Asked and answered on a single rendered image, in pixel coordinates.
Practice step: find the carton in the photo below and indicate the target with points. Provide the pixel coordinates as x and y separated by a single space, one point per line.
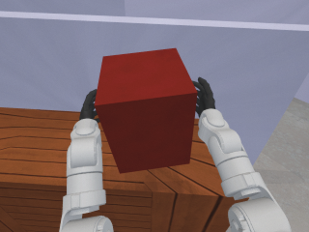
146 104

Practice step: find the right robot upper arm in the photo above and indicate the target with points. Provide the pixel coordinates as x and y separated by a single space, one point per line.
257 215

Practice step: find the robot right forearm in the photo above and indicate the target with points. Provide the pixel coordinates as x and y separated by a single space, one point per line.
239 179

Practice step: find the left robot upper arm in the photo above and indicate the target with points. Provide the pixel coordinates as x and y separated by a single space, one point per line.
89 224

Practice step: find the robot left hand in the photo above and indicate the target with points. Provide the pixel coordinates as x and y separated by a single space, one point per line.
87 110

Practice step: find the pedestal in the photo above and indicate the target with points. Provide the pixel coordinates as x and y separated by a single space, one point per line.
33 181

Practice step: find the robot left forearm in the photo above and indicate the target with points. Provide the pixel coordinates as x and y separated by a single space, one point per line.
85 191

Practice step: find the robot right hand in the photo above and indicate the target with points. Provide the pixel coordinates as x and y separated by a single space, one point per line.
205 98

